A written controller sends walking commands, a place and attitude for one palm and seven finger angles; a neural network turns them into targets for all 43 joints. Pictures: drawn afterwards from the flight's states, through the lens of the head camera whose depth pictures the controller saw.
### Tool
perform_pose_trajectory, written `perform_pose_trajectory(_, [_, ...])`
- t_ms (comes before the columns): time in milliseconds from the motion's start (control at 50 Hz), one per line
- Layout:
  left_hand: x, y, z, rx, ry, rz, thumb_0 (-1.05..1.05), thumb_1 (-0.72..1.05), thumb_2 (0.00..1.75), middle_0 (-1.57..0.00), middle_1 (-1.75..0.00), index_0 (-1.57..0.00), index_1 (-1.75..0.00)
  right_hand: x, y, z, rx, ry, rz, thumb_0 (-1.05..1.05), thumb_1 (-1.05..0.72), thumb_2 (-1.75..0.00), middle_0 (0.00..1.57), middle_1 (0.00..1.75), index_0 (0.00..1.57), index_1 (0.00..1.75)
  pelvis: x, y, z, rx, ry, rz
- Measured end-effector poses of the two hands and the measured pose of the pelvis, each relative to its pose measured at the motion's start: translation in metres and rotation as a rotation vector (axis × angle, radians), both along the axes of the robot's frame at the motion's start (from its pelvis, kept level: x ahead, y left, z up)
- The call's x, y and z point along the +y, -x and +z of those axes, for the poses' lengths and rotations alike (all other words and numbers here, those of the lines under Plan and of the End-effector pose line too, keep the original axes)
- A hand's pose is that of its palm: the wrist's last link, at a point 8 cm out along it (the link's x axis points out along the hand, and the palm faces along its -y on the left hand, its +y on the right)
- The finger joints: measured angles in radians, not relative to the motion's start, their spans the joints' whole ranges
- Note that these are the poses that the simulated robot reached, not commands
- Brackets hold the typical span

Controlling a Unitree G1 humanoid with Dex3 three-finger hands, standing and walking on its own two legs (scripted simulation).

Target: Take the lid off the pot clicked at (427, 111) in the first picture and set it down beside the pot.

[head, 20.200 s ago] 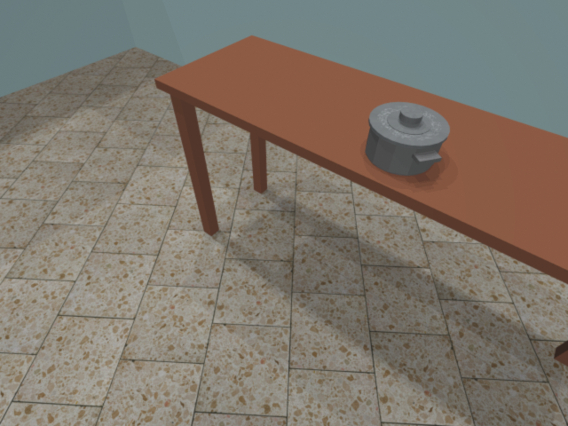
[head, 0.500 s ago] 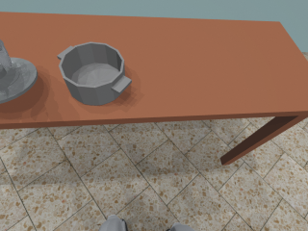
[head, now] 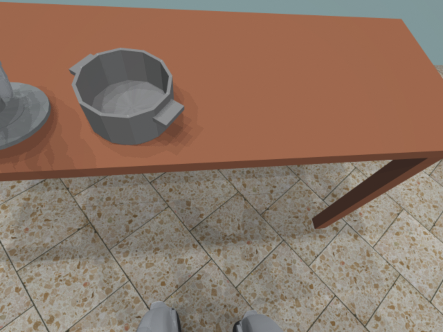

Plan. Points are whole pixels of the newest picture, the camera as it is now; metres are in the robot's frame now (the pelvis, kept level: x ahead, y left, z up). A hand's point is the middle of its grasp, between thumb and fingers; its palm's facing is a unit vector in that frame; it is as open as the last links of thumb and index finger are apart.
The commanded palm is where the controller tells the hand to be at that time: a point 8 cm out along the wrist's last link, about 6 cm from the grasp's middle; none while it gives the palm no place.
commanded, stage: lower the lid onto the table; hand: left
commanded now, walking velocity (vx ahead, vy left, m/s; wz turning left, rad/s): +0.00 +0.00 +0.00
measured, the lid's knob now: out of the picture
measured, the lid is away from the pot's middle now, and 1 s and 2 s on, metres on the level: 0.23 0.24 0.24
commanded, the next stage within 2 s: open the fingers wide in 0.28 s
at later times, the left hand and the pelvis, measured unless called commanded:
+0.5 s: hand out of the picture +0.48 +0.36 +0.09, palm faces -0.42 -0.12 -0.90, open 7.6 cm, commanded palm +0.50 +0.35 +0.14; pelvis +0.00 +0.00 -0.01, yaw +0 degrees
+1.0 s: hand out of the picture +0.46 +0.36 +0.08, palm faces -0.43 -0.11 -0.90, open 8.2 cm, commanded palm +0.50 +0.35 +0.14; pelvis -0.01 +0.01 +0.00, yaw +1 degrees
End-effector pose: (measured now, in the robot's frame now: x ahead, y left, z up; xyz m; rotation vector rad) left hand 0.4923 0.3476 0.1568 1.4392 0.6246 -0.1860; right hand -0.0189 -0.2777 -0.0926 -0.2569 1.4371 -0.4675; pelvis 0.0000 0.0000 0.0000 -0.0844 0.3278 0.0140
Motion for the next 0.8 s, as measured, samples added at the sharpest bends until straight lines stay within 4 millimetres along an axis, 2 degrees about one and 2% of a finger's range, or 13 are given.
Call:
perform_pose_trajectory(400, [0.011, 0.001, -0.01, -0.022, -0.004, 0.023, 0.06, 0.25, 0.74, -0.59, -0.96, -0.64, -1.04, 0.005, 0.001, -0.008, 0.005, -0.005, 0.002, 0.01, -0.9, -0.9, 0.21, 0.3, 0.2, 0.3, 0.003, 0.005, -0.009, 0.023, 0.006, -0.001])
perform_pose_trajectory(560, [0.011, 0.016, -0.012, -0.081, -0.012, -0.028, 0.03, 0.28, 0.76, -0.56, -0.96, -0.59, -1.03, 0.011, -0.009, -0.012, 0.018, -0.051, 0.021, 0.01, -0.9, -0.9, 0.21, 0.3, 0.2, 0.3, 0.004, 0.006, -0.007, 0.005, 0.001, 0.005])
perform_pose_trajectory(800, [0.012, 0.022, -0.012, -0.082, -0.02, -0.042, 0.01, 0.31, 0.77, -0.54, -0.95, -0.56, -1.01, 0.007, -0.028, -0.008, -0.03, -0.034, 0.051, 0.01, -0.9, -0.9, 0.21, 0.3, 0.2, 0.3, 0.005, 0.007, -0.006, -0.005, 0.003, 0.012])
